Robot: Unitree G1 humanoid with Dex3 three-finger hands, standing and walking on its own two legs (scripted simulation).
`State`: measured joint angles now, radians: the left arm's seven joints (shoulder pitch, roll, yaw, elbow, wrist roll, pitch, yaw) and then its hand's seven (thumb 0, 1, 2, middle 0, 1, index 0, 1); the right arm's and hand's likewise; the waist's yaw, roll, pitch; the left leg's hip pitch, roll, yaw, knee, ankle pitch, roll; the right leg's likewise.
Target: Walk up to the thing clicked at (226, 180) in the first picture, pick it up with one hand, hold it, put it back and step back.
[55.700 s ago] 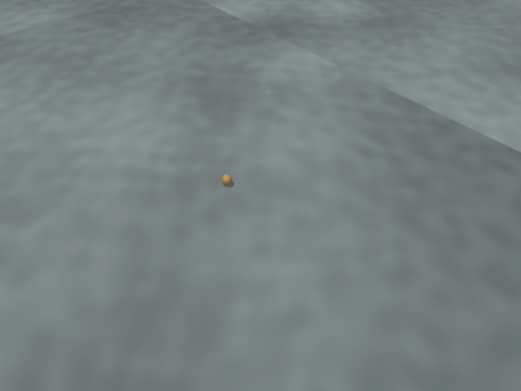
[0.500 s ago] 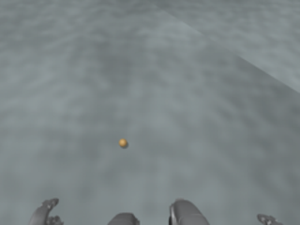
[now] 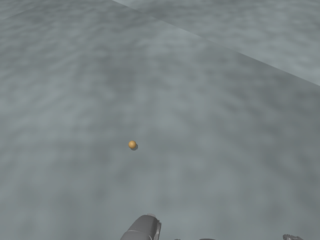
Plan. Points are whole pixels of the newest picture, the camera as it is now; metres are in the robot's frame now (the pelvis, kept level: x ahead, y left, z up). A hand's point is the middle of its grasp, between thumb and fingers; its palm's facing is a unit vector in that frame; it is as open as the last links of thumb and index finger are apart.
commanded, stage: step back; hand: left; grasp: from above
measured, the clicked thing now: (132, 144) +0.77 +0.30 -0.73
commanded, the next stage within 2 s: stand in 1.68 s
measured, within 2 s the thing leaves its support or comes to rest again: neither
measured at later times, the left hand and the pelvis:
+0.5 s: hand out of the picture -0.08 +0.27 -0.15, palm faces +0.03 -0.92 -0.39, open 7.4 cm; pelvis -0.18 +0.00 +0.00, yaw +2 degrees
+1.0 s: hand out of the picture -0.24 +0.28 -0.15, palm faces +0.06 -0.92 -0.39, open 7.4 cm; pelvis -0.27 -0.01 +0.00, yaw +3 degrees
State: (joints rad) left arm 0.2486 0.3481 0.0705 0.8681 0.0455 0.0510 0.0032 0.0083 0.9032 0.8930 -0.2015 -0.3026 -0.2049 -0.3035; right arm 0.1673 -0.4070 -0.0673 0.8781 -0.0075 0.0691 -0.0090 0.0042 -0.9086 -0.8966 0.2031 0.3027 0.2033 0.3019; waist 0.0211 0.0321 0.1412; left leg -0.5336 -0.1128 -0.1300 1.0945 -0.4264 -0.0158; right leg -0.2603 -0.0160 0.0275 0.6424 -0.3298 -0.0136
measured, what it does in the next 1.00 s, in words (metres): walks backwards: left foot, then right foot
